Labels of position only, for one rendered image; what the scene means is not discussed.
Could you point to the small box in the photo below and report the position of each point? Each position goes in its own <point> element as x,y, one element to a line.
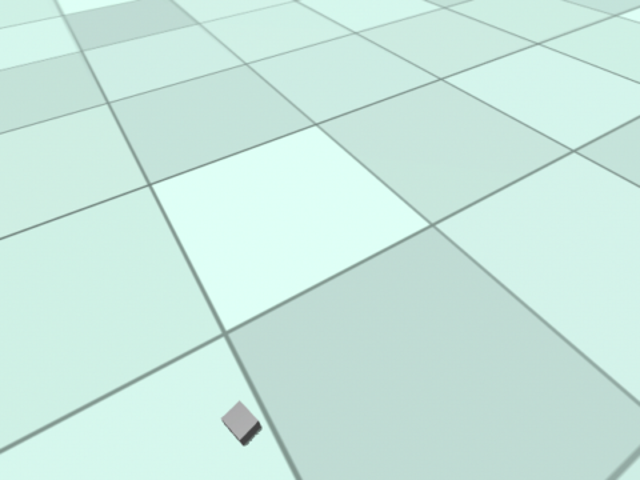
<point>241,422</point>

